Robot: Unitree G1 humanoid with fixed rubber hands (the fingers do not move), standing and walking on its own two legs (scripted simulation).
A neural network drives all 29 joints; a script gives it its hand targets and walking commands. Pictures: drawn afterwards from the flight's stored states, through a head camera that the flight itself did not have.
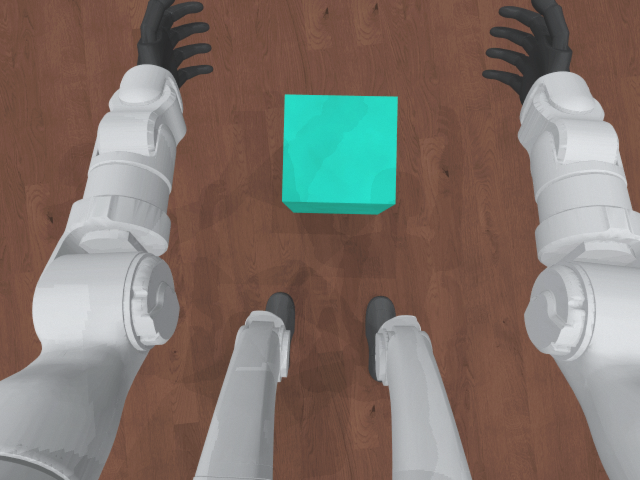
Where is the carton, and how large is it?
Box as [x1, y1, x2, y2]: [282, 94, 397, 214]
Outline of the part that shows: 285,94 282,201 293,212 377,214 394,204 397,97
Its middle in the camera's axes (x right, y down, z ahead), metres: +0.04 -0.16 +0.84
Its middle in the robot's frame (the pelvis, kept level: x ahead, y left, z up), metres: +0.53 +0.00 -0.52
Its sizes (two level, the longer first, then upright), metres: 0.210 0.200 0.250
